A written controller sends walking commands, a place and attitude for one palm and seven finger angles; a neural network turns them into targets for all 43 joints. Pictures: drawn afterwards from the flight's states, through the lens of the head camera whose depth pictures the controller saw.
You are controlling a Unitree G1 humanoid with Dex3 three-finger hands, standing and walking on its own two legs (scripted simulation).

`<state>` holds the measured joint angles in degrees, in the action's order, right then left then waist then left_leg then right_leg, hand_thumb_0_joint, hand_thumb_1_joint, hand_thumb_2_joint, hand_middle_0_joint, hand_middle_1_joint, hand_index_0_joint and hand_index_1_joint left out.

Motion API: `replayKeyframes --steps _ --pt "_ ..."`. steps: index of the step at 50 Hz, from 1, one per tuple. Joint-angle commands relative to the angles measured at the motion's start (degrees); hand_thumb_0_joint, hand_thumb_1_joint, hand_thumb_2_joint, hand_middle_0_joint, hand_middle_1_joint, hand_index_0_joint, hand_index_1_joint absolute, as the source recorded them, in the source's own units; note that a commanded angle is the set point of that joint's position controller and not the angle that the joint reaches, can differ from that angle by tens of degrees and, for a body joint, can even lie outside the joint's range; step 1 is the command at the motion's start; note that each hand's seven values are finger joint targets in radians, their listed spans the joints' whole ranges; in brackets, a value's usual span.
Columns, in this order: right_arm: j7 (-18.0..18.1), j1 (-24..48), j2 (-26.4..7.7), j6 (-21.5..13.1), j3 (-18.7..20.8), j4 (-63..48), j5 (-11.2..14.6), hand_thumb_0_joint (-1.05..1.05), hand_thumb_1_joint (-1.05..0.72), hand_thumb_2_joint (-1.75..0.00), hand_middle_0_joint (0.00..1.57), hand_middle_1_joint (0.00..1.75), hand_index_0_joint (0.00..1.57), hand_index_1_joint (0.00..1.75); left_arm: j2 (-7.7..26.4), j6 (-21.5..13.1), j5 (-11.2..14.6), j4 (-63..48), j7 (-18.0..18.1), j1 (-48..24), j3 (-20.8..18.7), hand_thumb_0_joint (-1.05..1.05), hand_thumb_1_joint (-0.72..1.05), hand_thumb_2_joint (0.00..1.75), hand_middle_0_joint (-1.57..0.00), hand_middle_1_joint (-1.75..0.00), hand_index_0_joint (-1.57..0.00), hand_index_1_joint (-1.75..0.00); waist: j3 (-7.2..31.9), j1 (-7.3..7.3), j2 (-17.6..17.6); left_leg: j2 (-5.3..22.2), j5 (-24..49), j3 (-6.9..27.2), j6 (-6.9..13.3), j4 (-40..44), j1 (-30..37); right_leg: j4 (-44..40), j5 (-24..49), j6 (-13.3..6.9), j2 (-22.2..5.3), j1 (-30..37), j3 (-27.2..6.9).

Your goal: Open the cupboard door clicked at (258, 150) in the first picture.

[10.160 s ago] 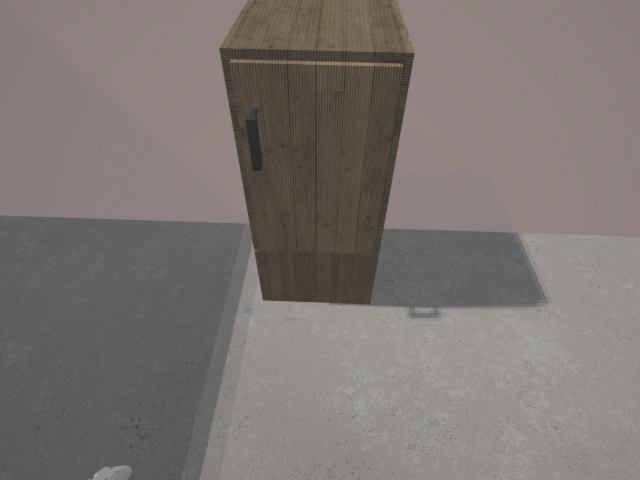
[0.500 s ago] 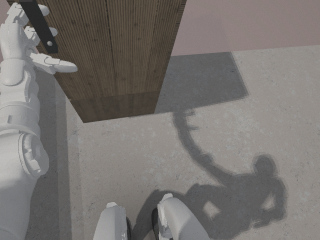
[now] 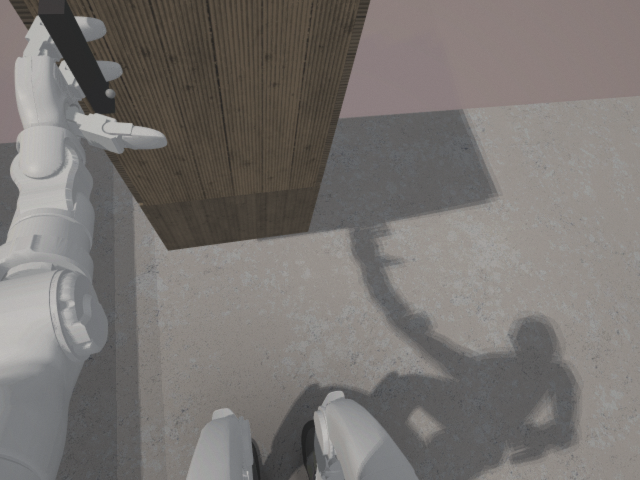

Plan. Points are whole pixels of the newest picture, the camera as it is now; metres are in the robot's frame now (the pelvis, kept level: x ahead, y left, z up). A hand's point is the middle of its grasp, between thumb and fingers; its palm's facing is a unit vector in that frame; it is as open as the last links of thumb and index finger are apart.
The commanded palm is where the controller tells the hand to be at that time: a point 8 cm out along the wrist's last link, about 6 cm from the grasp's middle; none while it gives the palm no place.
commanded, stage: slide the fingers in behind the handle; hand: left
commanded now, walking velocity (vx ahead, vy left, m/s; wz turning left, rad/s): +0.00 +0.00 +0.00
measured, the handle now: (82, 49) +0.61 +0.20 +0.07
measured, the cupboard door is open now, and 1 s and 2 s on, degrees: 0 0 36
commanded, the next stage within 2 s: close the thumb around the handle in 0.28 s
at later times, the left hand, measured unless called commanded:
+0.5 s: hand (109, 95) +0.56 +0.17 +0.06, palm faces +0.08 -1.00 -0.01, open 13.7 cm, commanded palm +0.53 +0.21 +0.06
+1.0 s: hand (109, 93) +0.56 +0.18 +0.06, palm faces +0.09 -1.00 -0.01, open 5.7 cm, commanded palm +0.54 +0.20 +0.06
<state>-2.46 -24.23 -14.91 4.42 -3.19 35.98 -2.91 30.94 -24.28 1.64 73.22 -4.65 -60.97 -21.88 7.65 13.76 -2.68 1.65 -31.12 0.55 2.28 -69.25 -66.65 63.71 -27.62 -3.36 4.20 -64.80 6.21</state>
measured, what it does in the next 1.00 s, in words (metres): stands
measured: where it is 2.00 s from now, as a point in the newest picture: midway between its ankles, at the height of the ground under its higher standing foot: outside the picture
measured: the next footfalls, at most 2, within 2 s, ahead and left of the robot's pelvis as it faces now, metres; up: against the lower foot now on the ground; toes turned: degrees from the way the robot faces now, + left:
none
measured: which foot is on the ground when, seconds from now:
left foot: down 0.00-1.00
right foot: down 0.00-1.00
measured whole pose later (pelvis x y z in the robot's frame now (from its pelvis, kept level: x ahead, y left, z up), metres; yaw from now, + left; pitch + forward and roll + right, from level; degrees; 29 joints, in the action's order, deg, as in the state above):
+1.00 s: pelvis +0.00 +0.02 +0.00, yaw -1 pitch +29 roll -5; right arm -2.7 -24.4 -15.0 4.7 -3.0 36.6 -3.4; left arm 29.8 -24.8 1.2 72.9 -2.9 -61.7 -21.3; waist 7.7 14.0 -3.3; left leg 1.1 -31.4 0.0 3.5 -70.3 -68.1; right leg 64.2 -27.5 -2.0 3.8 -65.9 5.6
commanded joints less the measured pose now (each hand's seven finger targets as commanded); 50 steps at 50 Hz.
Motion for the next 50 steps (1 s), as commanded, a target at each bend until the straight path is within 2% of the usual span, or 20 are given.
replayKeyframes --steps 1,4,5,9,13,18,19,21,22,25,26,28,29,35,36,40,44,47,49,50 --pt "0.6 -13.1 -11.2 -0.2 4.0 -0.4 -0.1 0.00 -0.90 -0.90 0.20 0.30 0.20 0.30 11.6 -4.9 -0.2 -12.4 -0.8 -27.2 -0.3 0.00 -0.50 0.30 -0.30 -1.20 -0.30 -1.20 30.6 1.75 -9.8 -0.2 27.6 4.0 -0.1 5.0 23.2 -6.3 22.7 2.0 -0.3 14.5 -5.6" --pt "0.5 -12.8 -11.1 -0.2 4.1 -0.7 0.0 0.00 -0.90 -0.90 0.20 0.30 0.20 0.30 10.7 -5.1 -0.2 -12.9 -1.0 -26.4 0.3 0.00 -0.50 0.30 -0.30 -1.20 -0.30 -1.20 32.2 1.29 -10.6 -0.3 28.5 4.2 -0.3 5.1 24.3 -5.8 23.1 1.9 -0.3 14.4 -5.3" --pt "0.5 -12.7 -11.1 -0.2 4.1 -0.5 0.0 0.00 -0.90 -0.90 0.20 0.30 0.20 0.30 9.4 -4.8 0.0 -12.5 -1.1 -27.2 1.3 0.00 -0.50 0.30 -0.30 -1.20 -0.30 -1.20 31.2 2.12 -9.8 -0.2 28.0 4.3 -0.1 5.1 24.3 -6.1 22.6 2.1 -0.3 13.6 -5.3" --pt "0.8 -12.9 -11.5 0.0 3.9 -0.7 0.0 0.00 -0.90 -0.90 0.20 0.30 0.20 0.30 13.1 -4.3 0.1 -11.9 -0.9 -27.2 -1.3 0.00 -0.50 0.30 -0.30 -1.20 -0.30 -1.20 30.4 1.70 -9.1 -0.2 27.4 4.1 0.0 5.2 22.2 -6.1 22.8 2.1 -0.3 15.1 -5.5" --pt "0.6 -12.7 -11.3 0.0 4.1 -0.9 0.1 0.00 -0.90 -0.90 0.20 0.30 0.20 0.30 11.4 -4.9 0.2 -13.2 -0.9 -25.6 -0.8 0.00 -0.50 0.30 -0.30 -1.20 -0.30 -1.20 32.3 0.73 -11.2 -0.1 30.1 4.7 -0.5 5.5 25.7 -5.7 23.4 1.8 -0.3 14.0 -4.9" --pt "0.6 -12.9 -11.5 0.0 4.1 -0.5 0.0 0.00 -0.90 -0.90 0.20 0.30 0.20 0.30 11.5 -4.9 0.0 -11.7 -0.3 -26.1 -1.1 0.00 -0.50 0.30 -0.30 -1.20 -0.30 -1.20 30.4 1.72 -8.2 0.1 29.0 5.0 -0.3 5.5 24.5 -5.8 22.3 2.0 -0.1 13.0 -4.7" --pt "0.6 -12.7 -11.4 0.0 4.1 -0.7 -0.1 0.00 -0.90 -0.90 0.20 0.30 0.20 0.30 10.8 -5.0 0.0 -12.4 -0.4 -27.0 -0.2 0.00 -0.50 0.30 -0.30 -1.20 -0.30 -1.20 30.1 1.88 -9.3 0.0 28.5 4.7 -0.3 5.5 24.6 -6.1 21.8 2.1 -0.2 12.6 -4.9" --pt "0.6 -12.7 -11.4 0.1 4.1 -0.9 0.0 0.00 -0.90 -0.90 0.20 0.30 0.20 0.30 11.4 -5.0 -0.3 -12.2 -0.2 -25.5 -0.9 0.00 -0.39 0.35 -0.31 -1.21 -0.31 -1.21 30.2 0.93 -9.8 0.1 28.8 5.1 -0.6 6.0 25.3 -5.8 21.1 1.9 -0.2 12.3 -4.5" --pt "0.5 -12.7 -11.4 0.0 4.1 -0.7 -0.2 0.00 -0.90 -0.90 0.20 0.30 0.20 0.30 9.6 -5.2 -0.1 -12.4 -0.1 -26.9 0.3 0.00 -0.33 0.37 -0.31 -1.22 -0.31 -1.22 30.3 1.85 -10.1 0.1 29.2 5.4 -0.6 5.7 26.4 -5.6 20.7 1.8 -0.1 10.5 -4.3" --pt "0.7 -12.9 -11.6 0.1 4.1 -0.6 -0.2 0.00 -0.90 -0.90 0.20 0.30 0.20 0.30 11.6 -5.1 -0.1 -12.2 0.2 -27.2 -1.2 0.00 -0.16 0.44 -0.32 -1.24 -0.32 -1.24 30.1 1.78 -8.7 0.2 28.9 5.4 -0.6 5.7 25.4 -5.7 20.9 2.0 -0.1 11.6 -4.4" --pt "0.6 -12.7 -11.4 0.0 4.1 -0.8 -0.1 0.00 -0.90 -0.90 0.20 0.30 0.20 0.30 10.6 -5.0 -0.3 -11.8 0.1 -26.4 -0.4 0.00 -0.11 0.47 -0.33 -1.24 -0.33 -1.24 30.3 1.27 -9.7 0.0 28.6 5.2 -0.6 5.7 25.3 -5.7 20.6 1.9 -0.2 11.6 -4.5" --pt "0.5 -12.6 -11.4 0.0 4.2 -0.6 -0.2 0.00 -0.90 -0.90 0.20 0.30 0.20 0.30 9.9 -5.4 -0.4 -12.2 0.1 -27.2 0.2 0.00 0.00 0.52 -0.34 -1.25 -0.34 -1.25 30.7 1.59 -11.2 0.2 29.9 5.7 -0.9 5.6 27.1 -5.4 20.6 1.8 -0.2 10.0 -4.2" --pt "0.5 -12.9 -11.6 0.0 4.2 -0.4 -0.3 0.00 -0.90 -0.90 0.20 0.30 0.20 0.30 11.4 -5.3 -0.3 -11.7 0.3 -26.3 -1.5 0.00 0.06 0.54 -0.34 -1.26 -0.34 -1.26 30.8 1.26 -9.6 0.3 29.9 5.9 -0.9 5.6 27.0 -5.4 20.3 1.8 -0.1 10.2 -4.0" --pt "0.5 -12.6 -11.6 0.0 4.1 -0.4 -0.2 0.00 -0.90 -0.90 0.20 0.30 0.20 0.30 9.3 -4.9 -0.4 -10.9 0.5 -27.4 0.4 0.00 0.40 0.68 -0.36 -1.30 -0.36 -1.30 29.2 2.11 -9.4 0.4 27.9 6.1 -0.9 5.7 26.4 -5.7 18.2 1.9 -0.1 8.5 -3.9" --pt "0.7 -12.8 -11.8 0.0 4.1 -0.3 -0.3 0.00 -0.90 -0.90 0.20 0.30 0.20 0.30 11.1 -5.1 -0.4 -11.8 0.7 -28.5 -0.7 0.00 0.45 0.71 -0.37 -1.30 -0.37 -1.30 29.8 2.22 -8.7 0.4 27.9 6.1 -0.8 5.7 26.0 -5.6 18.6 2.0 -0.1 9.4 -4.0" --pt "0.7 -12.8 -12.0 0.0 4.0 -0.3 -0.3 0.00 -0.90 -0.90 0.20 0.30 0.20 0.30 10.8 -4.7 -0.9 -10.5 0.7 -29.0 0.0 0.00 0.68 0.80 -0.38 -1.33 -0.38 -1.33 28.8 2.43 -10.4 0.5 27.5 6.7 -1.0 5.8 26.4 -5.4 17.1 1.8 -0.2 7.0 -3.6" --pt "0.6 -13.0 -11.8 -0.1 4.3 -0.2 -0.5 0.00 -0.90 -0.90 0.20 0.30 0.20 0.30 10.2 -5.6 -0.7 -13.8 0.9 -29.3 0.1 0.00 0.90 0.90 -0.40 -1.35 -0.40 -1.35 33.8 1.47 -13.2 0.8 33.1 7.5 -1.9 5.4 31.7 -4.7 19.2 1.6 -0.2 6.9 -3.4" --pt "0.4 -13.3 -11.7 0.1 4.3 0.2 -0.5 0.00 -0.90 -0.90 0.20 0.30 0.20 0.30 7.8 -5.2 -0.4 -12.2 0.9 -28.7 1.6 0.00 0.90 0.90 -0.40 -1.35 -0.40 -1.35 31.5 2.45 -11.2 1.0 33.1 7.8 -1.8 5.6 31.1 -5.0 19.3 1.7 -0.1 6.4 -3.1" --pt "0.3 -13.2 -11.8 0.3 4.5 0.1 -0.5 0.00 -0.90 -0.90 0.20 0.30 0.20 0.30 9.2 -5.1 -0.6 -13.5 1.1 -28.3 0.5 0.00 0.90 0.90 -0.40 -1.35 -0.40 -1.35 32.8 1.50 -12.3 0.9 33.5 7.2 -1.8 5.5 31.1 -5.0 19.9 1.7 -0.1 7.4 -3.3" --pt "0.3 -13.2 -11.8 0.4 4.4 0.1 -0.5 0.00 -0.90 -0.90 0.20 0.30 0.20 0.30 9.0 -5.0 -0.7 -13.6 1.1 -28.3 0.9 0.00 0.90 0.90 -0.40 -1.35 -0.40 -1.35 32.9 1.75 -11.7 0.8 33.3 6.9 -1.6 5.4 30.5 -5.2 20.6 1.7 -0.1 8.3 -3.5"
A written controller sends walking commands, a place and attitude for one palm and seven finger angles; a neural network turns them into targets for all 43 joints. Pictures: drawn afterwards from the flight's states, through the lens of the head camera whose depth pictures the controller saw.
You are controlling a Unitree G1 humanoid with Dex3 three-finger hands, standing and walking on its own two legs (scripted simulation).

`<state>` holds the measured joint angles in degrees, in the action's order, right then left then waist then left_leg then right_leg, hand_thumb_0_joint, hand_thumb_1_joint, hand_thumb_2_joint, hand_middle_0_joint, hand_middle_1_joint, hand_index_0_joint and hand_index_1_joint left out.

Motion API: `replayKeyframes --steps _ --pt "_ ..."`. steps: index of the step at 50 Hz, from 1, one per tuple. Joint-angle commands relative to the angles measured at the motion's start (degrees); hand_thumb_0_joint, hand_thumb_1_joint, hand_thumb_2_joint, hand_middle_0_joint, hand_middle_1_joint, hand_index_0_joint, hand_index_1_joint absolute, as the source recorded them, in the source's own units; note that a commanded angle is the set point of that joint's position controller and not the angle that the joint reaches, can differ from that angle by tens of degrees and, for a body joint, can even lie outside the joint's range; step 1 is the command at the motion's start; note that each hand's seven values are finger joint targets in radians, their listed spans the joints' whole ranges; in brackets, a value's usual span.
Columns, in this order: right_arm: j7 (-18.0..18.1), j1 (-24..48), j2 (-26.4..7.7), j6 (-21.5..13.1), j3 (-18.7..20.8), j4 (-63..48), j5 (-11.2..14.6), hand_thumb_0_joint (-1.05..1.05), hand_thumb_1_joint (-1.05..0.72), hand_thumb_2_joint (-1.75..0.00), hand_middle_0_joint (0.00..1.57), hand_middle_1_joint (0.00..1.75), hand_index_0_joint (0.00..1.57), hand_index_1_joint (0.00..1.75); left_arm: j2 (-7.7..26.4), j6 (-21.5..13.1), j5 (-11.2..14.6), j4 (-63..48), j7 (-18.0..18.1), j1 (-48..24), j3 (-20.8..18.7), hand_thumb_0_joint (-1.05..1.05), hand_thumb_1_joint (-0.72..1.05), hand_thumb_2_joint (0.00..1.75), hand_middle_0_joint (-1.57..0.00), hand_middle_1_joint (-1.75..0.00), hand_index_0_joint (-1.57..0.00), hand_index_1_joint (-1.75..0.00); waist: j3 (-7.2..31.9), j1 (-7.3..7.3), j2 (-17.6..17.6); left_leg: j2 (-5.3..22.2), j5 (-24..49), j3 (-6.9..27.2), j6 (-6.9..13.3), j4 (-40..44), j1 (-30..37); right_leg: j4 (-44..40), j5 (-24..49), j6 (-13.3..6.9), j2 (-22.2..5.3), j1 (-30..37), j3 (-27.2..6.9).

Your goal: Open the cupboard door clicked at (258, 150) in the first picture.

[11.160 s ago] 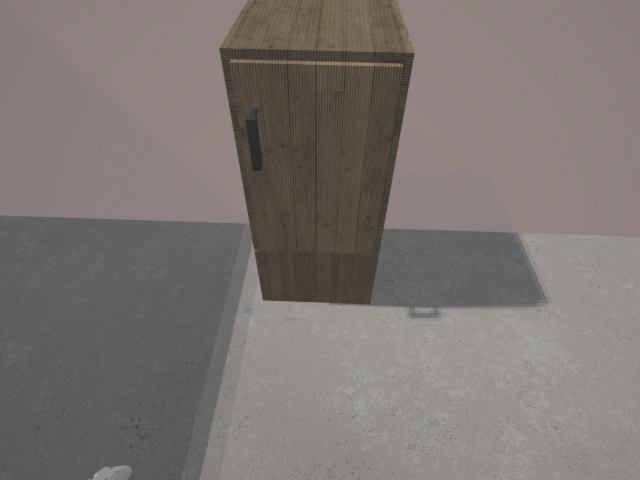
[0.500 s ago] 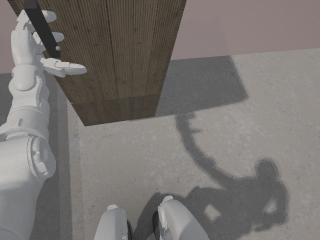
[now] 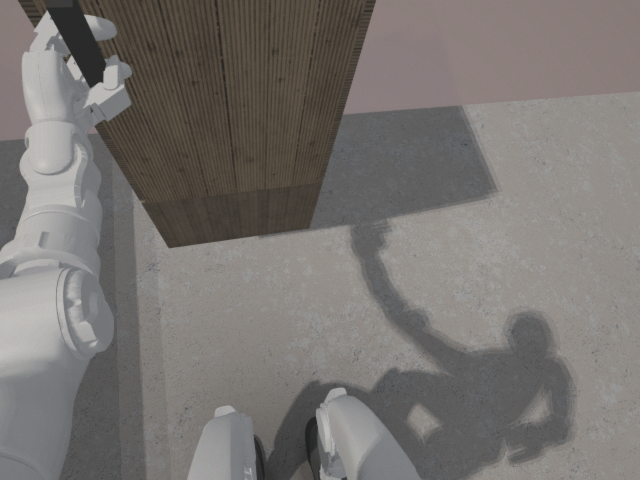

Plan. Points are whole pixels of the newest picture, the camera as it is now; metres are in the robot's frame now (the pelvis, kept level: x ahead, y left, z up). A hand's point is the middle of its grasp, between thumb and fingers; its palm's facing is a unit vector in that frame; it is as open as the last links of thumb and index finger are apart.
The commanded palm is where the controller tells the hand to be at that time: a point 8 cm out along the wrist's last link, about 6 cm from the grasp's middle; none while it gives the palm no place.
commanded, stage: close the thumb around the handle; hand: left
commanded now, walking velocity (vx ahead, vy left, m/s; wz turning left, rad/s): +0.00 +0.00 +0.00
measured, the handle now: (89, 44) +0.61 +0.19 +0.08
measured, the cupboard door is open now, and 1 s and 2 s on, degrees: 0 36 47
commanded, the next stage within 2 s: pull the door open along its arc in 0.08 s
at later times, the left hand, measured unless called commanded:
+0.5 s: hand (122, 109) +0.53 +0.16 +0.06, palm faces +0.08 -1.00 -0.01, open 5.8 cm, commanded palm +0.48 +0.19 +0.06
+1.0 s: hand (229, 217) +0.39 +0.05 +0.07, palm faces +0.44 -0.90 +0.03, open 6.2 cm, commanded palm +0.32 +0.09 +0.06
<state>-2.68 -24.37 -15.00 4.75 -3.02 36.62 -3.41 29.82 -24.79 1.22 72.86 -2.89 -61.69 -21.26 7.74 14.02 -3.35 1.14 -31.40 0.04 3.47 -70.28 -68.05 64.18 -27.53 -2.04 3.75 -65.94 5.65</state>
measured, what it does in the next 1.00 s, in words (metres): stands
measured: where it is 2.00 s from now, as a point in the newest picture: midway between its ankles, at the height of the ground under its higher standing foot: outside the picture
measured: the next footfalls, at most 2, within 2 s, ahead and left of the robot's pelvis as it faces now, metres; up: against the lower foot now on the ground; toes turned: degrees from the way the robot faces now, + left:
none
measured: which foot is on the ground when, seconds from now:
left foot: down 0.00-1.00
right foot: down 0.00-1.00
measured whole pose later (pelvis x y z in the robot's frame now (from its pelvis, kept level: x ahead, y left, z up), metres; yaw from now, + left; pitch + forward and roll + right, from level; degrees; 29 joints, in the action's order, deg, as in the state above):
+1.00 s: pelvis +0.01 -0.03 +0.02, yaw +2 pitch +20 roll +0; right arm -5.8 -12.9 -10.3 3.2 0.7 33.1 -5.7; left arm -8.1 -22.1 -6.0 31.8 36.0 -18.4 1.2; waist 12.0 2.4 -1.6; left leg -0.3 -30.6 -1.2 1.3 -63.4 -53.2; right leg 62.2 -29.2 -4.1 2.7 -53.5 3.9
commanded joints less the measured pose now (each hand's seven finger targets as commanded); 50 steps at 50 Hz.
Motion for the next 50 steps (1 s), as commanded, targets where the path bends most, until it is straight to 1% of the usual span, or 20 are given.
replayKeyframes --steps 1,4,8,9,10,14,19,24,27,31,32,33,34,37,39,42,44,46,47,50 --pt "0.6 -13.0 -11.6 0.1 4.3 -0.5 0.1 0.00 -0.90 -0.90 0.20 0.30 0.20 0.30 10.2 -4.3 -0.2 -12.9 -0.7 -27.2 0.2 0.00 0.90 0.90 -0.40 -1.35 -0.40 -1.35 32.3 1.54 -10.4 1.1 32.8 7.0 -2.6 6.5 30.9 -5.9 20.9 0.5 0.4 10.5 -3.1" --pt "0.6 -13.1 -11.6 0.1 4.2 -0.3 0.0 0.00 -0.90 -0.90 0.20 0.30 0.20 0.30 9.3 -4.5 -0.5 -12.4 -0.6 -28.3 1.3 0.00 0.90 0.90 -0.40 -1.35 -0.40 -1.35 30.6 2.17 -10.3 1.2 31.8 7.4 -2.5 6.6 30.4 -5.9 19.9 0.5 0.3 9.2 -3.0" --pt "0.4 -13.0 -11.4 0.1 4.5 -0.3 0.0 0.00 -0.90 -0.90 0.20 0.30 0.20 0.30 8.0 -5.1 -0.5 -12.7 -0.6 -26.3 1.8 0.00 0.90 0.90 -0.40 -1.35 -0.40 -1.35 31.9 1.56 -11.4 1.2 33.8 7.5 -2.9 6.6 32.8 -5.9 20.5 0.3 0.3 8.7 -2.9" --pt "0.4 -13.0 -11.5 0.1 4.3 -0.1 -0.1 0.00 -0.90 -0.90 0.20 0.30 0.20 0.30 8.7 -5.0 -0.2 -13.0 -0.6 -27.0 1.3 0.00 0.90 0.90 -0.40 -1.35 -0.40 -1.35 31.3 1.90 -10.3 1.2 33.1 7.3 -2.7 6.6 31.8 -6.2 20.6 0.4 0.4 9.3 -3.0" --pt "0.6 -13.1 -11.9 0.2 4.2 -0.2 0.0 0.00 -0.90 -0.90 0.20 0.30 0.20 0.30 13.2 -4.9 -0.5 -12.2 -0.6 -26.6 -1.8 0.00 0.90 0.90 -0.40 -1.35 -0.40 -1.35 31.2 1.19 -9.6 1.0 31.8 6.6 -2.3 6.4 29.5 -6.2 21.0 0.4 0.4 11.5 -3.5" --pt "0.5 -12.0 -11.1 0.4 4.1 -1.7 0.6 0.00 -0.90 -0.90 0.20 0.30 0.20 0.30 9.6 -4.6 0.4 -12.6 -2.0 -19.4 0.1 0.00 0.90 0.90 -0.40 -1.35 -0.40 -1.35 31.0 -0.51 -9.4 0.6 32.4 5.6 -2.2 7.4 28.7 -6.4 23.2 0.4 0.2 14.6 -3.6" --pt "0.3 -11.2 -10.5 0.7 4.6 -3.4 1.1 0.00 -0.90 -0.90 0.20 0.30 0.20 0.30 8.4 -5.2 2.5 -18.4 -3.0 -12.1 -0.6 0.00 0.90 0.90 -0.40 -1.35 -0.40 -1.35 34.3 -3.15 -8.0 0.3 35.6 4.3 -2.2 8.4 29.6 -6.8 28.9 0.4 0.3 21.4 -4.1" --pt "-0.2 -9.2 -9.6 1.0 5.2 -5.4 2.0 0.00 -0.90 -0.90 0.20 0.30 0.20 0.30 2.9 -5.1 4.8 -22.7 -3.1 0.5 1.2 0.00 0.90 0.90 -0.40 -1.35 -0.40 -1.35 31.0 -5.00 -3.1 -0.3 34.6 2.5 -1.8 10.4 27.3 -8.4 32.2 0.7 0.3 26.3 -4.5" --pt "-0.7 -7.8 -9.1 0.7 5.8 -6.8 2.4 0.00 -0.90 -0.90 0.20 0.30 0.20 0.30 -0.3 -5.5 5.9 -28.7 -2.7 8.5 2.4 0.00 0.90 0.90 -0.40 -1.35 -0.40 -1.35 31.1 -6.98 -3.3 -0.5 36.6 1.8 -1.8 11.4 28.3 -8.6 34.6 0.6 0.1 28.5 -4.7" --pt "-1.3 -5.6 -8.3 0.3 6.4 -7.5 2.9 0.00 -0.90 -0.90 0.20 0.30 0.20 0.30 -6.6 -5.7 6.6 -35.2 -1.5 16.9 6.6 0.00 0.90 0.90 -0.40 -1.35 -0.40 -1.35 27.6 -7.73 -0.2 -0.4 36.9 1.4 -2.0 12.6 28.3 -9.0 35.0 0.9 -0.2 29.1 -4.3" --pt "-1.3 -4.1 -7.3 -0.3 6.7 -8.4 2.4 0.00 -0.90 -0.90 0.20 0.30 0.20 0.30 -8.3 -5.9 9.7 -39.6 5.6 18.5 0.2 0.00 0.90 0.90 -0.40 -1.35 -0.40 -1.35 28.5 -11.21 -2.2 -0.3 39.0 0.9 -2.7 12.7 29.2 -8.6 35.0 0.6 0.0 29.0 -3.7" --pt "-1.8 -3.2 -6.6 -0.8 6.4 -8.3 2.2 0.00 -0.90 -0.90 0.20 0.30 0.20 0.30 -13.5 -5.5 8.0 -39.6 8.8 22.4 5.7 0.00 0.90 0.90 -0.40 -1.35 -0.40 -1.35 27.5 -10.29 -2.5 -0.1 40.2 1.0 -3.2 12.7 29.8 -8.2 34.4 0.8 -0.2 27.3 -3.4" --pt "-2.1 -2.6 -6.3 -1.1 6.4 -8.2 1.9 0.00 -0.90 -0.90 0.20 0.30 0.20 0.30 -16.3 -5.2 8.3 -40.6 12.1 24.0 6.0 0.00 0.90 0.90 -0.40 -1.35 -0.40 -1.35 25.8 -10.52 -2.1 0.0 40.4 0.9 -3.5 12.6 29.9 -8.4 33.7 0.8 -0.4 26.0 -3.0" --pt "-2.9 -1.0 -5.9 -1.5 6.7 -8.7 0.8 0.00 -0.90 -0.90 0.20 0.30 0.20 0.30 -20.8 -4.7 5.0 -45.3 21.7 29.0 8.7 0.00 0.90 0.90 -0.40 -1.35 -0.40 -1.35 25.5 -11.11 3.3 -0.2 38.1 1.0 -3.7 12.9 28.2 -7.8 33.2 0.6 -0.4 28.2 -2.7" --pt "-3.3 0.6 -5.3 -1.7 6.8 -8.5 0.1 0.00 -0.90 -0.90 0.20 0.30 0.20 0.30 -25.3 -4.1 1.7 -46.4 27.5 28.8 12.2 0.00 0.90 0.90 -0.40 -1.35 -0.40 -1.35 24.0 -10.56 3.7 -0.6 34.9 0.7 -3.5 12.7 26.8 -7.7 32.4 0.7 -0.9 27.7 -2.9" --pt "-3.4 2.7 -4.6 -2.3 7.2 -8.8 -0.9 0.00 -0.90 -0.90 0.20 0.30 0.20 0.30 -28.6 -3.5 -2.7 -50.0 35.5 31.2 14.4 0.00 0.90 0.90 -0.40 -1.35 -0.40 -1.35 26.2 -11.62 4.4 -0.8 34.1 1.0 -3.6 12.5 26.9 -7.1 32.2 0.3 -1.2 29.2 -3.1" --pt "-3.5 4.9 -3.5 -2.5 6.8 -8.4 -1.5 0.00 -0.90 -0.90 0.20 0.30 0.20 0.30 -33.9 -2.2 -5.7 -50.1 39.2 31.3 18.7 0.00 0.90 0.90 -0.40 -1.35 -0.40 -1.35 24.7 -11.19 3.9 -1.0 32.0 0.8 -3.7 12.6 26.8 -7.2 30.2 0.2 -1.5 27.8 -2.5" --pt "-3.1 6.3 -3.0 -2.9 6.8 -8.4 -2.0 0.00 -0.90 -0.90 0.20 0.30 0.20 0.30 -36.5 -1.2 -8.7 -51.2 40.3 32.2 22.5 0.00 0.90 0.90 -0.40 -1.35 -0.40 -1.35 24.4 -10.81 5.4 -1.2 29.0 0.7 -3.4 12.7 26.5 -7.7 28.4 0.1 -1.6 28.1 -2.6" --pt "-2.7 6.6 -2.9 -3.1 6.8 -8.5 -2.3 0.00 -0.90 -0.90 0.20 0.30 0.20 0.30 -35.7 -1.1 -9.8 -52.4 40.6 32.6 22.7 0.00 0.90 0.90 -0.40 -1.35 -0.40 -1.35 24.8 -10.96 6.3 -1.2 28.7 0.8 -3.2 12.7 26.5 -7.9 28.4 -0.1 -1.6 28.6 -2.9" --pt "-1.9 9.2 -1.6 -3.9 6.5 -9.0 -2.4 0.00 -0.90 -0.90 0.20 0.30 0.20 0.30 -39.8 -0.3 -11.0 -53.8 40.6 35.2 27.0 0.00 0.90 0.90 -0.40 -1.35 -0.40 -1.35 24.2 -11.13 6.6 -1.9 24.0 0.0 -2.9 13.4 26.1 -9.5 26.6 0.0 -2.3 30.3 -3.7"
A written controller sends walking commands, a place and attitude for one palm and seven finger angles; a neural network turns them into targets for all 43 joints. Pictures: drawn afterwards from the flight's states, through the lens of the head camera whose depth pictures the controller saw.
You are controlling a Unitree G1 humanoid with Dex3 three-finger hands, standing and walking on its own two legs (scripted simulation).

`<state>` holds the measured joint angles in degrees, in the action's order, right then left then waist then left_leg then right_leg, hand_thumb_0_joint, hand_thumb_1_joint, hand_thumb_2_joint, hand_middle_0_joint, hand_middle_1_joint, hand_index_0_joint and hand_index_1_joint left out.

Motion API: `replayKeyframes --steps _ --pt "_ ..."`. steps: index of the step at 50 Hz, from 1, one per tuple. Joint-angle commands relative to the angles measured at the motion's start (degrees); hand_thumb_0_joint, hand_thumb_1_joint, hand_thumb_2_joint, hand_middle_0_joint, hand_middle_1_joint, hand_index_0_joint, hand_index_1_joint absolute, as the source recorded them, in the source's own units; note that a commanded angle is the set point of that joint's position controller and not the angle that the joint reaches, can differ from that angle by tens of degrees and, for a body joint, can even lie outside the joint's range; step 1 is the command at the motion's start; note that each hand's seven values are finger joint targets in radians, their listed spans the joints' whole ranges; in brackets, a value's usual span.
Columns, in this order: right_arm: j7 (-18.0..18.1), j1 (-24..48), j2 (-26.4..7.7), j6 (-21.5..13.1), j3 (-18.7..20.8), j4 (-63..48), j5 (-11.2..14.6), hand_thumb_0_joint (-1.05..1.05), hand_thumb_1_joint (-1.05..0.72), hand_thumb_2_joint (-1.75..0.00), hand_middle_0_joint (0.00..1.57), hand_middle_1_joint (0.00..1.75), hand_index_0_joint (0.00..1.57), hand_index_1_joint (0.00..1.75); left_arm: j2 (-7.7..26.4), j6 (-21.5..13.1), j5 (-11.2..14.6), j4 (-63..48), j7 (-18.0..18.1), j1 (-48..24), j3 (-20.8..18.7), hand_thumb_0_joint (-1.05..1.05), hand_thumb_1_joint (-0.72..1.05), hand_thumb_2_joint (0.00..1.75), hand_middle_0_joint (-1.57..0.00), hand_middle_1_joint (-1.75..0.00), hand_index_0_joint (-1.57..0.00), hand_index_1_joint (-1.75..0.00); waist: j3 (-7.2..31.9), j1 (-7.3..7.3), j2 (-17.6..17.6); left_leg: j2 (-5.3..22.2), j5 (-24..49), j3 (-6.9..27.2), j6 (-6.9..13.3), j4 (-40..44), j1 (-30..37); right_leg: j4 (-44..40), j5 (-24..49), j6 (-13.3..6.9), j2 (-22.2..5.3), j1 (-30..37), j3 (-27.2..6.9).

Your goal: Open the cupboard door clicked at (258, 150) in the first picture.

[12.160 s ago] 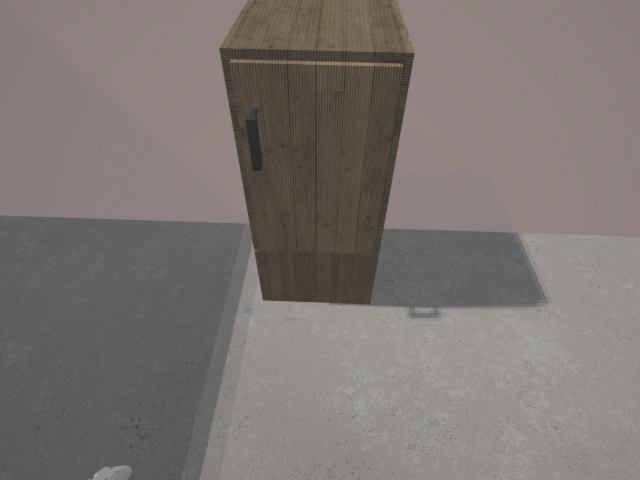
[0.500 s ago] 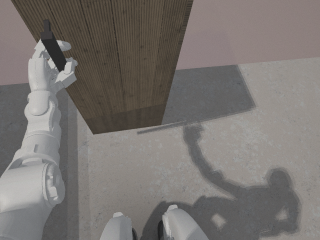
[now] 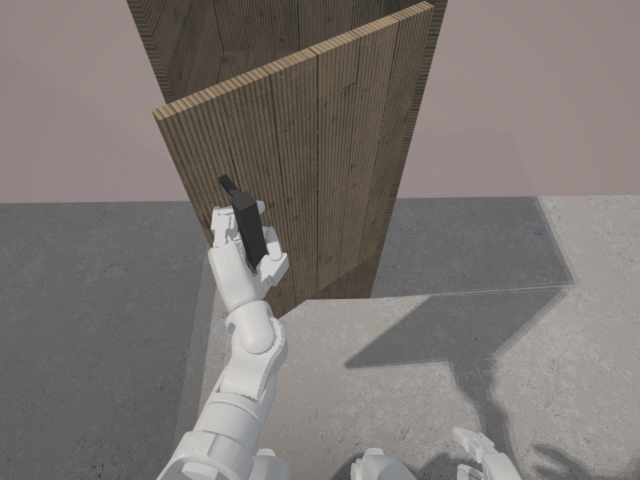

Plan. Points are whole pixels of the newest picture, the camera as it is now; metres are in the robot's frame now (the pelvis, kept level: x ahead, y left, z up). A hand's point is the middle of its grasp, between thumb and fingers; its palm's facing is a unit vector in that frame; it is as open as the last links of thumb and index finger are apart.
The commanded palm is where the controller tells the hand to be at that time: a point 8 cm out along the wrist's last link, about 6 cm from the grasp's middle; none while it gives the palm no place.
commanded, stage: pull the door open along its arc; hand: left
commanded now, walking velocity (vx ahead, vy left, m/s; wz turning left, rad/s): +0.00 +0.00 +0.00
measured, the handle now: (243, 224) +0.43 +0.11 +0.05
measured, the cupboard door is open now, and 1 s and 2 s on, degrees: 36 47 49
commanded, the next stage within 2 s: open thumb and fingers to let go in 0.16 s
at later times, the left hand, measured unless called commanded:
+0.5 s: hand (317, 284) +0.35 +0.01 +0.04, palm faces +0.42 -0.90 -0.04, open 7.0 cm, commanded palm +0.29 +0.06 +0.04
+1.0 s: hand (313, 289) +0.34 +0.02 +0.04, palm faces +0.39 -0.92 -0.02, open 14.6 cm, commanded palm +0.29 +0.07 +0.04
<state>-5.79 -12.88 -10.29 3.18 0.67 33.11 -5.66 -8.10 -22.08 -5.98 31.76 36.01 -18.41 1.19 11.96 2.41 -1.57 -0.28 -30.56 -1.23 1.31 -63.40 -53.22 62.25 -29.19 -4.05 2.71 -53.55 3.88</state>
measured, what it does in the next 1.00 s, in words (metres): stands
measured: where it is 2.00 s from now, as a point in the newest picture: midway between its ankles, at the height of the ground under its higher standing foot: outside the picture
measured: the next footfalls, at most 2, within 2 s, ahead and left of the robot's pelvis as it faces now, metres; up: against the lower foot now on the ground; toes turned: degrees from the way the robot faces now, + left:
none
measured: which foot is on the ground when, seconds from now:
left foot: down 0.00-1.00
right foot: down 0.00-1.00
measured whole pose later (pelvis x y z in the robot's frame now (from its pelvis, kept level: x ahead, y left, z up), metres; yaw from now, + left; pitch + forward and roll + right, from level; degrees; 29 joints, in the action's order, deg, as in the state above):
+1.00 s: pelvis -0.02 -0.04 +0.00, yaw +3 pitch +18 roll +2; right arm -1.0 -10.8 -11.1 -1.7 1.1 37.1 -5.4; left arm -8.3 -21.5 -5.0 29.7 37.2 -13.4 7.1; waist 10.4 3.2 -1.8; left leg -1.4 -27.2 1.8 -2.1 -61.0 -51.7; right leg 62.4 -28.4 -7.1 1.7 -52.2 6.7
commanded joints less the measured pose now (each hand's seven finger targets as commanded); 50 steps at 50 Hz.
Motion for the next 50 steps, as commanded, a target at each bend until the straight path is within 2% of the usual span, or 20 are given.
replayKeyframes --steps 1,3,5,7,8,12,13,16,19,22,24,27,31,33,35,38,42,44,48,50 --pt "1.4 -1.3 -6.1 -2.8 2.5 -5.7 0.0 0.00 -0.90 -0.90 0.20 0.30 0.20 0.30 -2.7 -2.6 -3.4 -13.2 1.7 -7.3 5.5 0.00 0.90 0.90 -0.40 -1.35 -0.40 -1.35 18.8 0.45 5.6 -0.7 21.0 1.3 -0.7 6.8 10.6 -8.5 26.9 2.1 -1.5 18.5 -2.3" --pt "2.0 0.4 -5.6 -3.5 2.1 -5.8 0.2 0.00 -0.90 -0.90 0.20 0.30 0.20 0.30 -4.6 -1.8 -2.5 -13.0 1.6 -5.5 7.0 0.00 0.90 0.90 -0.40 -1.35 -0.40 -1.35 16.5 0.62 6.2 -0.9 18.0 1.3 -0.7 7.4 9.8 -10.2 24.7 2.3 -2.0 18.5 -3.0" --pt "2.2 2.0 -5.2 -4.3 1.6 -6.0 0.4 0.00 -0.90 -0.90 0.20 0.30 0.20 0.30 -5.3 -1.2 -1.7 -14.4 1.9 -3.2 7.4 0.00 0.90 0.90 -0.40 -1.35 -0.40 -1.35 15.9 -0.15 6.4 -1.2 15.6 1.4 -0.8 7.9 9.3 -11.5 23.0 2.6 -2.7 19.8 -3.9" --pt "2.0 3.5 -4.7 -5.2 1.3 -6.5 0.6 0.00 -0.90 -0.90 0.20 0.30 0.20 0.30 -8.0 -0.4 -1.1 -16.6 1.7 -0.1 10.2 0.00 0.90 0.90 -0.40 -1.35 -0.40 -1.35 17.2 -0.81 4.9 -1.3 15.6 1.5 -1.0 8.1 10.1 -11.9 23.2 2.4 -3.0 20.9 -4.0" --pt "1.9 3.9 -4.3 -5.7 1.1 -6.2 0.7 0.00 -0.90 -0.90 0.20 0.30 0.20 0.30 -9.6 0.2 -0.7 -16.1 1.6 0.6 11.5 0.00 0.90 0.90 -0.40 -1.35 -0.40 -1.35 15.8 -0.40 6.0 -1.3 15.4 1.6 -1.1 8.0 10.0 -12.3 23.8 2.7 -3.3 20.6 -4.0" --pt "3.1 4.9 -4.6 -6.6 0.6 -4.3 0.5 0.00 -0.90 -0.90 0.20 0.30 0.20 0.30 -5.2 0.9 -0.1 -13.2 3.6 -9.1 7.1 0.00 0.90 0.90 -0.40 -1.35 -0.40 -1.35 10.7 1.74 9.0 -1.8 9.3 2.5 -1.1 6.2 5.0 -16.0 15.5 4.0 -5.2 18.1 -8.7" --pt "3.5 5.2 -4.7 -6.7 0.4 -3.4 0.4 0.00 -0.90 -0.90 0.20 0.30 0.20 0.30 -3.0 0.5 -0.1 -12.6 4.5 -14.8 5.3 0.00 0.90 0.90 -0.40 -1.35 -0.40 -1.35 10.2 2.66 8.8 -1.9 7.5 2.7 -1.1 5.5 3.5 -16.8 12.5 4.5 -6.0 17.4 -10.5" --pt "4.3 5.7 -4.1 -7.1 0.4 -3.3 0.2 0.00 -0.90 -0.90 0.20 0.30 0.20 0.30 -1.5 -0.3 -0.1 -11.5 4.5 -12.4 3.3 0.00 0.69 0.81 -0.38 -1.33 -0.38 -1.33 12.2 1.60 9.1 -2.3 6.4 2.9 -1.4 4.3 0.1 -18.0 12.6 5.2 -7.8 21.1 -14.5" --pt "4.4 4.6 -4.1 -7.3 0.9 -3.3 -0.2 0.00 -0.90 -0.90 0.20 0.30 0.20 0.30 -1.3 -1.2 -0.9 -12.5 3.9 -11.1 3.5 0.00 0.48 0.72 -0.37 -1.30 -0.37 -1.30 16.8 1.17 7.7 -2.4 8.5 2.7 -1.5 3.7 -0.5 -16.1 20.0 5.6 -8.3 24.3 -15.3" --pt "4.4 3.3 -4.2 -7.0 1.5 -3.5 -0.1 0.00 -0.90 -0.90 0.20 0.30 0.20 0.30 -0.7 -1.7 -1.6 -14.5 2.9 -9.4 3.8 0.00 0.27 0.63 -0.35 -1.28 -0.35 -1.28 20.2 1.14 8.7 -2.3 10.3 2.8 -1.7 3.3 -1.0 -14.6 26.2 5.8 -8.6 27.5 -15.4" --pt "4.4 3.0 -4.4 -6.9 1.7 -3.3 0.1 0.00 -0.90 -0.90 0.20 0.30 0.20 0.30 -1.7 -1.5 -1.2 -14.5 2.3 -9.2 4.8 0.00 0.13 0.57 -0.35 -1.27 -0.35 -1.27 19.1 1.78 8.9 -2.3 10.1 2.7 -1.7 3.5 -0.8 -15.0 26.9 6.0 -8.8 27.2 -15.3" --pt "4.8 3.0 -4.9 -7.0 1.9 -3.3 0.4 0.00 -0.90 -0.90 0.20 0.30 0.20 0.30 -0.8 -1.7 -0.2 -15.6 1.8 -10.4 4.5 0.00 -0.08 0.48 -0.33 -1.24 -0.33 -1.24 17.7 2.44 10.9 -2.2 8.5 3.1 -1.7 3.4 -2.0 -16.4 25.8 6.6 -9.3 27.7 -16.7" --pt "5.0 2.9 -5.1 -7.1 2.1 -2.8 0.5 0.00 -0.90 -0.90 0.20 0.30 0.20 0.30 -0.6 -2.3 0.4 -15.5 1.0 -8.9 4.5 0.00 -0.36 0.36 -0.31 -1.22 -0.31 -1.22 17.1 2.14 10.6 -2.2 8.6 3.2 -1.7 3.4 -2.0 -16.4 26.5 6.7 -9.6 27.7 -17.0" --pt "4.9 2.7 -5.2 -7.1 2.1 -3.0 0.5 0.00 -0.90 -0.90 0.20 0.30 0.20 0.30 0.3 -2.6 0.7 -15.7 0.7 -7.0 3.6 0.00 -0.50 0.30 -0.30 -1.20 -0.30 -1.20 18.0 1.39 10.1 -2.2 9.3 3.2 -1.7 3.5 -2.1 -15.7 28.1 6.6 -9.5 28.4 -16.8" --pt "4.9 2.8 -5.2 -7.0 2.1 -2.9 0.7 0.00 -0.90 -0.90 0.20 0.30 0.20 0.30 0.6 -2.8 0.6 -15.9 0.5 -6.9 3.6 0.00 -0.50 0.30 -0.30 -1.20 -0.30 -1.20 17.3 1.27 9.4 -2.3 8.8 3.2 -1.8 3.7 -2.1 -16.1 26.4 6.5 -9.6 28.1 -16.9" --pt "5.0 2.8 -5.3 -7.1 2.1 -2.8 0.7 0.00 -0.90 -0.90 0.20 0.30 0.20 0.30 1.2 -3.0 0.7 -15.7 0.6 -8.0 3.1 0.00 -0.50 0.30 -0.27 -1.05 -0.27 -1.05 16.4 1.59 10.1 -2.3 8.2 3.2 -1.6 3.5 -2.3 -16.6 24.0 6.6 -9.6 27.2 -17.2" --pt "4.8 2.7 -5.3 -7.2 2.1 -3.0 0.7 0.00 -0.90 -0.90 0.20 0.30 0.20 0.30 -0.7 -3.0 0.4 -14.9 0.8 -7.8 4.6 0.00 -0.50 0.30 -0.24 -0.85 -0.24 -0.85 15.6 1.50 9.2 -2.2 8.9 3.1 -1.5 4.2 -0.4 -15.9 22.3 5.7 -8.6 24.8 -14.7" --pt "4.9 3.0 -5.2 -7.3 2.0 -2.9 0.5 0.00 -0.90 -0.90 0.20 0.30 0.20 0.30 -1.1 -2.8 0.2 -13.8 1.3 -9.5 4.9 0.00 -0.50 0.30 -0.22 -0.75 -0.22 -0.75 15.0 2.08 8.8 -2.2 8.4 2.9 -1.3 3.9 -0.1 -16.0 20.7 5.7 -8.5 23.2 -14.4" --pt "5.2 3.1 -5.2 -7.2 1.8 -3.1 0.5 0.00 -0.90 -0.90 0.20 0.30 0.20 0.30 -0.1 -2.7 0.4 -13.0 1.9 -10.0 3.6 0.00 -0.50 0.30 -0.19 -0.55 -0.19 -0.55 15.7 1.62 9.8 -2.2 8.4 2.8 -1.3 4.3 -0.1 -15.9 19.2 5.5 -8.2 23.6 -13.8" --pt "5.1 3.2 -5.1 -7.3 1.9 -3.1 0.4 0.00 -0.90 -0.90 0.20 0.30 0.20 0.30 -1.4 -2.7 0.2 -13.1 2.4 -11.9 4.6 0.00 -0.50 0.30 -0.18 -0.45 -0.18 -0.45 15.8 1.98 8.5 -2.2 8.4 2.7 -1.2 4.4 1.2 -15.5 17.7 5.2 -7.6 22.0 -12.7"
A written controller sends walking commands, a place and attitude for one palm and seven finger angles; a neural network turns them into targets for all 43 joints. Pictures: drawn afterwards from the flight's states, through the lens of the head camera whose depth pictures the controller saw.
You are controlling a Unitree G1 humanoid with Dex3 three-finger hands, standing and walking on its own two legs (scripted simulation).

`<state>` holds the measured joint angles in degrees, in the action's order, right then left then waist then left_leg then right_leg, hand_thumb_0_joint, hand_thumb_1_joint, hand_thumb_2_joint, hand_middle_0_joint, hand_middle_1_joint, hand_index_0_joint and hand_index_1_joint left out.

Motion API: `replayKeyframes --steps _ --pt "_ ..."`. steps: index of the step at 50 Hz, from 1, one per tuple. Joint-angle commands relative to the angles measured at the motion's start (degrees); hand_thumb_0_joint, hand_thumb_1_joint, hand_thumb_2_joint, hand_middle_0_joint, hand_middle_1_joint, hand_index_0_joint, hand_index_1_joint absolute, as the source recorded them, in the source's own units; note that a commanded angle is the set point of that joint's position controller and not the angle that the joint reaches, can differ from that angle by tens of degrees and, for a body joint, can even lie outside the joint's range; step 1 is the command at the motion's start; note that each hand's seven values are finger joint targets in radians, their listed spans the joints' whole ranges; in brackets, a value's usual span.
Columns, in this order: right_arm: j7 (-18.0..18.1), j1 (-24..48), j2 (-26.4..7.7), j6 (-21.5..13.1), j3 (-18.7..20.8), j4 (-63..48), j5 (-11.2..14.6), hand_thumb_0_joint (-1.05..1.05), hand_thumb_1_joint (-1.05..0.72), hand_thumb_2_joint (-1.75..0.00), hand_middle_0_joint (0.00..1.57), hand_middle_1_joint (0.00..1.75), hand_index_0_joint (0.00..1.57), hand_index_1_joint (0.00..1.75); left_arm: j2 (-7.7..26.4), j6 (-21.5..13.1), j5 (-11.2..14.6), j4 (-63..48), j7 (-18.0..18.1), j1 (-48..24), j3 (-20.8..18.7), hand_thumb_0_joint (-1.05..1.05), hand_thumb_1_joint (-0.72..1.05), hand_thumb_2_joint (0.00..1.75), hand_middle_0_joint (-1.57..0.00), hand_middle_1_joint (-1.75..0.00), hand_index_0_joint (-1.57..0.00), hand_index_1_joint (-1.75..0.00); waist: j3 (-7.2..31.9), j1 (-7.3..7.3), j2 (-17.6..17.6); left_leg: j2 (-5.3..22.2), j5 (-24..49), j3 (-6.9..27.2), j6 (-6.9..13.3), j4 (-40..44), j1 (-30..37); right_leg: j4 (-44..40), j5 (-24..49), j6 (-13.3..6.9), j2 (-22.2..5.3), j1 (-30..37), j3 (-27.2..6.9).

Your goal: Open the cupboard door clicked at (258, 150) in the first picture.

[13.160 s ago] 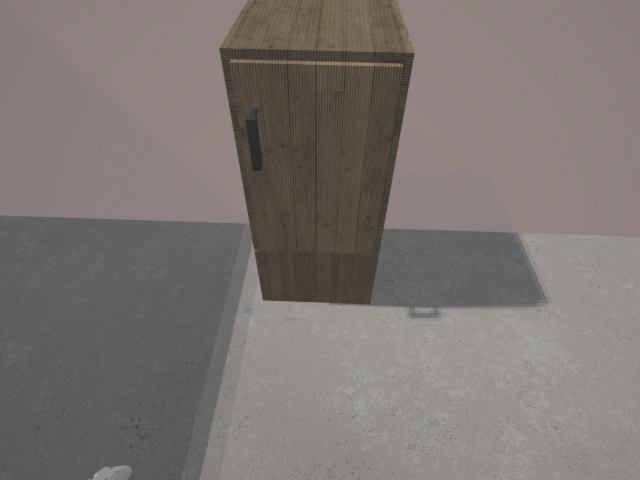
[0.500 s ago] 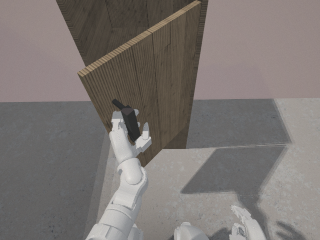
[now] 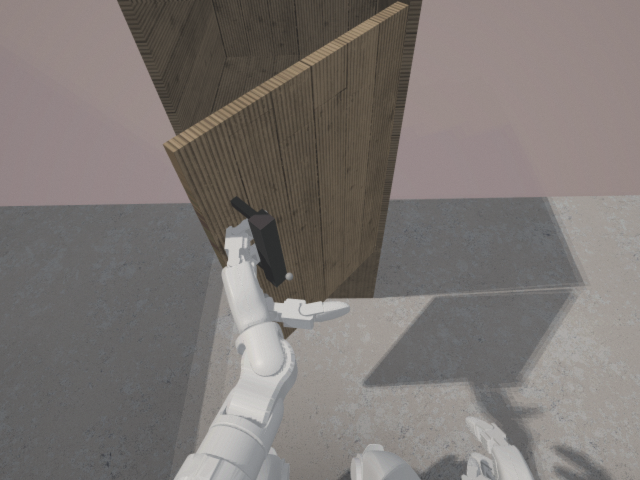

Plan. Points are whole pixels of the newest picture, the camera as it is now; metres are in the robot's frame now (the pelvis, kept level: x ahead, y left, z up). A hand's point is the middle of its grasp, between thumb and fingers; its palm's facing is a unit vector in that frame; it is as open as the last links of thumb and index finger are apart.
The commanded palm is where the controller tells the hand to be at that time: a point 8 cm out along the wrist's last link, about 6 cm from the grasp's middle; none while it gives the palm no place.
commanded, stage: open thumb and fingers to let go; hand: left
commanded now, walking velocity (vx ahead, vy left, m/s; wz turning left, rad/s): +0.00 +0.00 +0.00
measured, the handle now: (259, 243) +0.41 +0.08 +0.05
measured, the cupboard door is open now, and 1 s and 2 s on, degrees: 47 49 49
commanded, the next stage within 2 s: slide the hand sideways off the handle in 0.08 s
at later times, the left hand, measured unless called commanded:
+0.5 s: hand (286, 300) +0.33 +0.04 +0.04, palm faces -0.13 -0.99 +0.07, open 16.4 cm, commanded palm +0.30 +0.09 +0.04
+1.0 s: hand (260, 332) +0.29 +0.07 +0.04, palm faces -0.08 -1.00 +0.02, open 16.3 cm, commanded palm +0.26 +0.13 +0.04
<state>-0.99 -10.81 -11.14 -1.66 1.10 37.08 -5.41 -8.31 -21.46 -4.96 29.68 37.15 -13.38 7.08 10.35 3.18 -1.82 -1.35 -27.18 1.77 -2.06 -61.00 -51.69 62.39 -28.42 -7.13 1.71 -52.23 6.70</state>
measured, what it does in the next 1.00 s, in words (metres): stands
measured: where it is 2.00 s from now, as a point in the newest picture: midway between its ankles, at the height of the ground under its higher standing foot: outside the picture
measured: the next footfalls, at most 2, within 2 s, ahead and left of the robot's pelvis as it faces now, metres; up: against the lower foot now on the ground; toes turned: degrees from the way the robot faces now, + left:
none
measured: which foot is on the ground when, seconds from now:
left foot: down 0.00-1.00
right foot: down 0.00-1.00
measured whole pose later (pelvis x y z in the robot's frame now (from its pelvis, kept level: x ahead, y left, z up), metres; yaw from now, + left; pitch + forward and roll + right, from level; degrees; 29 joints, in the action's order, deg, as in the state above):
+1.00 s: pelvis +0.00 +0.05 +0.00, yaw -3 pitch +16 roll +0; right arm -2.4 -12.9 -11.5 2.7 -0.9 27.1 -1.3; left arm -1.3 -23.2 -1.4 13.8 13.1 4.1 15.6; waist 9.8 0.4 -1.3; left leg -1.7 -30.1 -1.2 2.0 -64.7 -50.2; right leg 64.2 -29.4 -3.5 1.4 -50.5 3.8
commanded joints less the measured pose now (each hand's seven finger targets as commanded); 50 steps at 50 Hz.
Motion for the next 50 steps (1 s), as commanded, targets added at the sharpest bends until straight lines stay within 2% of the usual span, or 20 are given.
replayKeyframes --steps 1,3,9,10,11,13,15,17,19,21,22,25,27,29,31,33,36,39,41,50 --pt "0.3 1.3 -4.2 -2.4 1.4 -7.2 0.1 0.00 -0.90 -0.90 0.20 0.30 0.20 0.30 -1.1 -3.2 -0.9 -10.7 1.5 -16.5 -1.6 0.00 -0.50 0.30 -0.17 -0.40 -0.17 -0.40 18.2 0.82 8.6 -1.1 5.3 -0.5 2.2 2.0 -0.1 -15.3 16.7 8.1 -6.3 20.6 -15.1" --pt "0.3 1.2 -4.2 -2.4 1.3 -7.2 0.0 0.00 -0.90 -0.90 0.20 0.30 0.20 0.30 -1.3 -2.8 -1.1 -9.6 1.9 -17.2 -1.7 0.00 -0.50 0.30 -0.15 -0.30 -0.15 -0.30 17.8 1.02 8.3 -1.0 5.9 -0.5 2.4 2.2 0.8 -14.5 16.5 7.7 -5.6 19.1 -13.5" --pt "-0.2 0.7 -4.1 -2.4 1.3 -7.3 -0.5 0.00 -0.90 -0.90 0.20 0.30 0.20 0.30 -4.2 -2.2 -2.1 -7.8 3.2 -18.8 0.0 0.00 -0.50 0.30 -0.15 -0.30 -0.15 -0.30 17.9 1.06 6.2 -0.5 8.7 -0.7 2.5 3.1 4.4 -11.6 17.0 6.2 -3.3 15.4 -8.4" --pt "-0.7 -2.4 -6.7 -1.4 1.5 -6.8 0.1 0.00 -0.90 -0.90 0.20 0.30 0.20 0.30 -0.5 -4.5 -8.8 -9.0 -8.5 -16.0 14.0 0.00 -0.50 0.30 -0.15 -0.30 -0.15 -0.30 15.8 5.52 8.4 -0.7 9.3 -0.8 3.6 2.3 5.2 -10.0 22.4 6.6 -3.3 14.6 -9.2" --pt "-0.7 -3.1 -6.3 -1.3 2.1 -8.3 0.9 0.00 -0.90 -0.90 0.20 0.30 0.20 0.30 2.1 -7.5 -6.6 -12.4 -14.2 -19.0 11.4 0.00 -0.50 0.30 -0.15 -0.30 -0.15 -0.30 18.8 4.44 7.0 -0.8 10.8 -0.6 3.9 1.7 5.3 -8.9 25.7 6.3 -3.8 16.0 -9.4" --pt "-0.8 -3.1 -6.3 -1.0 2.4 -9.6 1.4 0.00 -0.90 -0.90 0.20 0.30 0.20 0.30 3.4 -10.8 -5.0 -16.1 -21.0 -18.7 12.3 0.00 -0.50 0.30 -0.15 -0.30 -0.15 -0.30 23.6 2.52 2.8 -0.9 13.2 -0.7 3.9 1.5 7.8 -7.1 28.6 5.5 -3.5 17.7 -9.6" --pt "-1.0 -3.2 -6.5 -1.0 2.0 -10.4 2.7 0.00 -0.90 -0.90 0.20 0.30 0.20 0.30 1.7 -11.6 -0.7 -15.6 -27.6 -18.7 14.3 0.00 -0.50 0.30 -0.15 -0.30 -0.15 -0.30 20.0 3.48 1.9 -0.6 11.2 -0.2 3.9 1.8 9.9 -8.2 23.5 5.1 -3.0 13.8 -8.8" --pt "-0.9 -2.9 -6.7 -1.3 1.7 -11.6 4.0 0.00 -0.90 -0.90 0.20 0.30 0.20 0.30 -1.6 -10.6 5.3 -16.2 -29.6 -18.7 14.0 0.00 -0.50 0.30 -0.15 -0.30 -0.15 -0.30 17.9 3.14 1.1 -0.4 9.3 0.5 3.6 3.6 13.1 -9.7 16.9 4.6 -1.9 10.9 -7.1" --pt "-0.7 -2.1 -7.1 -0.9 1.4 -12.4 4.7 0.00 -0.90 -0.90 0.20 0.30 0.20 0.30 -1.9 -8.3 9.8 -13.9 -28.6 -15.3 10.7 0.00 -0.50 0.30 -0.15 -0.30 -0.15 -0.30 14.6 1.95 4.3 -0.1 7.3 0.9 3.3 5.6 12.5 -11.1 11.9 4.7 -1.3 10.2 -5.9" --pt "-0.8 -1.8 -7.5 -0.5 1.3 -12.9 4.7 0.00 -0.90 -0.90 0.20 0.30 0.20 0.30 -0.7 -6.9 10.5 -13.5 -26.1 -13.2 8.1 0.00 -0.50 0.30 -0.15 -0.30 -0.15 -0.30 13.6 1.18 7.4 -0.1 6.9 0.9 3.4 6.2 10.8 -11.2 10.5 4.9 -1.2 10.9 -5.6" --pt "-1.0 -1.9 -7.8 -0.4 1.3 -13.5 4.4 0.00 -0.90 -0.90 0.20 0.30 0.20 0.30 0.6 -6.8 9.6 -13.8 -24.6 -11.8 6.7 0.00 -0.50 0.30 -0.15 -0.30 -0.15 -0.30 14.3 -0.01 7.6 -0.1 7.8 1.1 3.3 6.5 10.5 -10.1 10.8 4.7 -1.1 11.2 -5.1" --pt "-2.3 -2.4 -7.5 0.2 1.6 -13.6 3.4 0.00 -0.90 -0.90 0.20 0.30 0.20 0.30 0.3 -8.0 3.7 -14.4 -20.4 -10.4 8.1 0.00 -0.50 0.30 -0.15 -0.30 -0.15 -0.30 14.4 0.19 7.0 0.1 9.3 1.2 3.4 4.8 9.5 -7.0 12.3 4.6 -1.1 8.1 -4.7" --pt "-3.1 -2.6 -7.7 0.6 2.0 -13.9 3.0 0.00 -0.90 -0.90 0.20 0.30 0.20 0.30 2.4 -8.8 -0.1 -14.0 -18.6 -7.8 7.3 0.00 -0.50 0.30 -0.15 -0.30 -0.15 -0.30 14.7 -0.35 7.6 0.2 9.2 1.1 3.5 3.8 7.9 -6.1 12.1 4.4 -1.1 7.8 -5.1" --pt "-3.5 -2.1 -7.4 1.1 2.0 -14.6 2.9 0.00 -0.90 -0.90 0.20 0.30 0.20 0.30 2.8 -9.2 -1.5 -15.1 -18.1 -5.2 7.4 0.00 -0.50 0.30 -0.15 -0.30 -0.15 -0.30 15.6 -1.40 6.1 0.0 8.7 0.6 3.3 3.7 7.6 -5.8 12.1 4.1 -1.1 8.6 -5.5" --pt "-3.6 -1.3 -7.4 1.8 1.9 -15.5 3.1 0.00 -0.90 -0.90 0.20 0.30 0.20 0.30 1.9 -8.8 -1.5 -17.7 -18.5 -4.0 8.9 0.00 -0.50 0.30 -0.15 -0.30 -0.15 -0.30 16.0 -1.59 3.4 0.1 8.4 0.5 3.1 4.2 9.1 -5.9 11.6 3.8 -1.1 8.4 -5.4" --pt "-3.2 -0.9 -7.5 2.3 1.9 -16.3 3.4 0.00 -0.90 -0.90 0.20 0.30 0.20 0.30 2.3 -7.7 -0.5 -19.8 -19.0 -2.4 8.7 0.00 -0.50 0.30 -0.15 -0.30 -0.15 -0.30 16.4 -1.85 3.2 0.4 8.8 0.7 2.9 4.8 10.6 -6.2 11.6 3.9 -0.9 8.6 -5.2" --pt "-2.3 -0.5 -7.3 2.8 1.4 -16.7 3.8 0.00 -0.90 -0.90 0.20 0.30 0.20 0.30 2.3 -6.6 1.2 -23.5 -19.6 -4.5 9.5 0.00 -0.50 0.30 -0.15 -0.30 -0.15 -0.30 14.7 -0.78 4.5 0.4 7.1 1.1 3.2 5.5 10.5 -7.5 10.2 4.2 -0.9 9.3 -5.4" --pt "-1.5 -0.2 -7.2 2.6 1.1 -16.6 4.1 0.00 -0.90 -0.90 0.20 0.30 0.20 0.30 2.7 -6.0 2.5 -23.2 -20.5 -1.0 9.3 0.00 -0.50 0.30 -0.15 -0.30 -0.15 -0.30 13.6 -0.43 6.6 0.6 6.3 1.4 3.3 5.6 10.0 -8.1 9.6 4.5 -0.8 9.4 -5.2" --pt "-1.1 -0.3 -7.1 2.4 1.0 -16.8 4.1 0.00 -0.90 -0.90 0.20 0.30 0.20 0.30 3.4 -5.7 3.0 -23.9 -21.3 1.9 8.6 0.00 -0.50 0.30 -0.15 -0.30 -0.15 -0.30 13.6 -0.98 8.0 0.4 6.5 1.1 3.3 5.6 9.0 -8.3 10.2 4.5 -0.9 11.0 -5.5" --pt "-1.0 0.0 -6.3 1.3 0.8 -18.9 4.3 0.00 -0.90 -0.90 0.20 0.30 0.20 0.30 5.8 -6.6 3.1 -32.0 -25.4 13.9 8.6 0.00 -0.50 0.30 -0.15 -0.30 -0.15 -0.30 13.7 -2.66 4.0 0.0 10.9 0.4 3.1 4.6 9.5 -7.2 16.0 4.3 -1.3 12.9 -6.1"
